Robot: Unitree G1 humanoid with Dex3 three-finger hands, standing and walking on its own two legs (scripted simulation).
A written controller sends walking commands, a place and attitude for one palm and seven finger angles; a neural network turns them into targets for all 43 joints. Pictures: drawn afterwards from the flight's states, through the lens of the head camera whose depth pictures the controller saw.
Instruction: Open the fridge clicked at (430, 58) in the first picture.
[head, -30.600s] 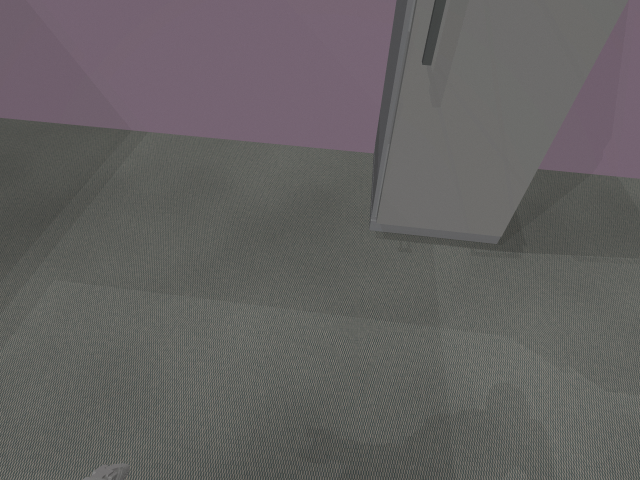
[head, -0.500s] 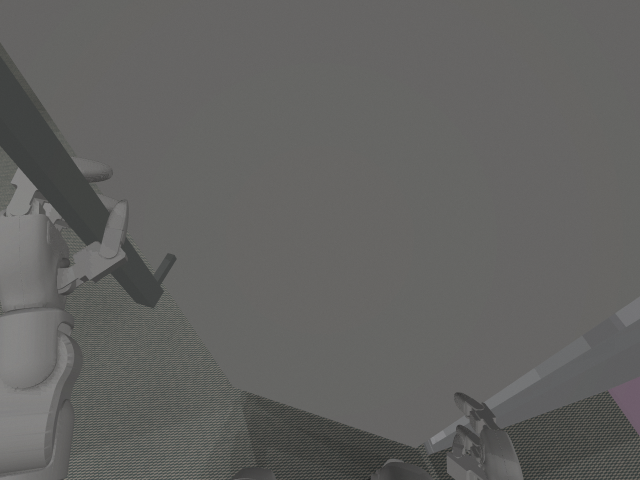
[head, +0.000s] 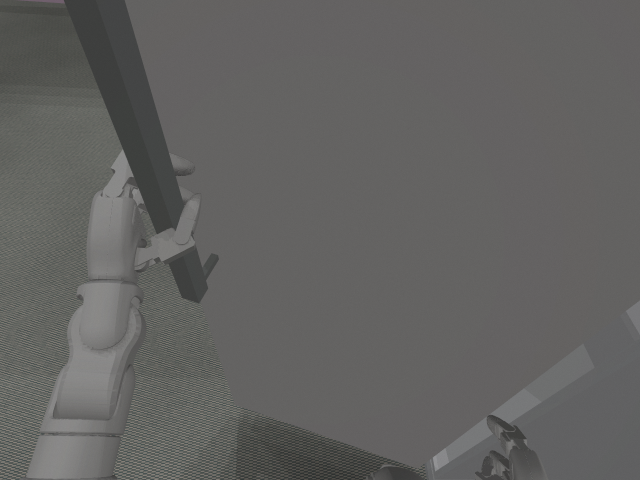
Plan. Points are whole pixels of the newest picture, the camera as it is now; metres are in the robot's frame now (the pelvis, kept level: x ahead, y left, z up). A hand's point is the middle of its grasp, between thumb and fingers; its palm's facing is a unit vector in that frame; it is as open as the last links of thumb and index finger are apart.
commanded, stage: stop walking and hold the door back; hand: left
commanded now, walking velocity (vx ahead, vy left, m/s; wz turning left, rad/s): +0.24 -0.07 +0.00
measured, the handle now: (167, 154) +0.35 +0.20 +0.23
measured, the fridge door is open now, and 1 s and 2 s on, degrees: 73 66 65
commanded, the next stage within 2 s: loosen the grip on the handle in 1.18 s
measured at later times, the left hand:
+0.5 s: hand (195, 208) +0.34 +0.18 +0.17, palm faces +0.18 -0.97 -0.18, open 5.6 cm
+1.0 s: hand (207, 196) +0.36 +0.17 +0.17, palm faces +0.16 -0.97 -0.15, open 5.5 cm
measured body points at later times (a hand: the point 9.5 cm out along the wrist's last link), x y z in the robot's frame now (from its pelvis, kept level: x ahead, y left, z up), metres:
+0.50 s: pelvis -0.09 +0.00 -0.01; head -0.09 -0.01 +0.44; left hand +0.33 +0.23 +0.18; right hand +0.02 -0.29 -0.11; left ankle -0.04 +0.10 -0.74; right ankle -0.02 -0.14 -0.72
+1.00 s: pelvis -0.11 +0.00 -0.01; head -0.08 -0.01 +0.44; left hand +0.35 +0.22 +0.18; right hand -0.03 -0.28 -0.12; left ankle -0.07 +0.12 -0.74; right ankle -0.03 -0.11 -0.74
